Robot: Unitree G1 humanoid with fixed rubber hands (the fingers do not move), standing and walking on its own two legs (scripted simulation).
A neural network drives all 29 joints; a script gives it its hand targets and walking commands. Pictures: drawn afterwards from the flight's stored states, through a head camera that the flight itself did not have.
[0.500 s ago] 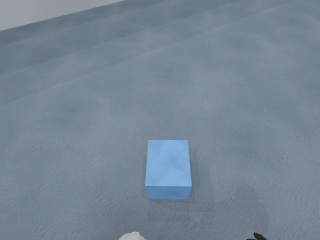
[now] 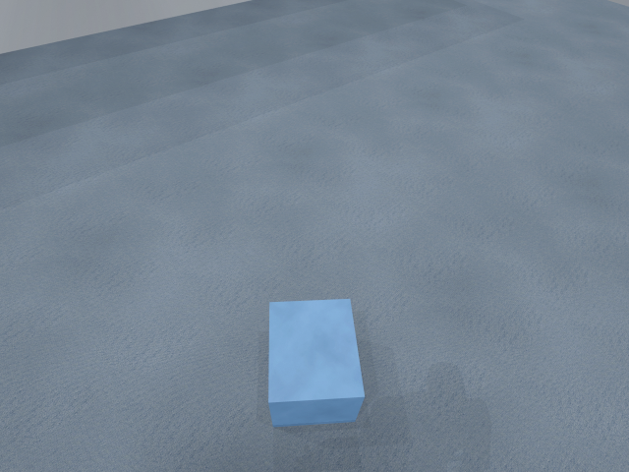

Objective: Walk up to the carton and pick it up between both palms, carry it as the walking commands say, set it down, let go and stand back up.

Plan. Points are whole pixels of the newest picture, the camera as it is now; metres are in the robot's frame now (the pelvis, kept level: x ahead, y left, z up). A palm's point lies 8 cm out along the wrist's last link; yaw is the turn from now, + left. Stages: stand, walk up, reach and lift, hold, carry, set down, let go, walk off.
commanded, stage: walk up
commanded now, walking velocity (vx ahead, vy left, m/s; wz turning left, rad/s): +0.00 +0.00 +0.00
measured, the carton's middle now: (312, 361) +0.54 +0.00 -0.66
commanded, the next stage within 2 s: stand in 1.10 s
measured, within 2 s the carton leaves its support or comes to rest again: neither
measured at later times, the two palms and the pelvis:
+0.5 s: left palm out of the picture +0.00 +0.18 -0.14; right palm out of the picture +0.01 -0.24 -0.14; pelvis +0.02 -0.03 +0.01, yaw +1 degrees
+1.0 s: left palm out of the picture +0.01 +0.16 -0.14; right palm out of the picture +0.02 -0.24 -0.14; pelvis +0.05 -0.04 +0.01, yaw +1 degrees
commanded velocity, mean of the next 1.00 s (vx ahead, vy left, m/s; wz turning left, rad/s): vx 0.00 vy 0.00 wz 0.00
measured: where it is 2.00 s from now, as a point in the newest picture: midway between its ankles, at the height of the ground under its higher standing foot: outside the picture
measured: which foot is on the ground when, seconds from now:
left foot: down 0.00-1.00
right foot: up 0.00-0.00, down 0.02-1.00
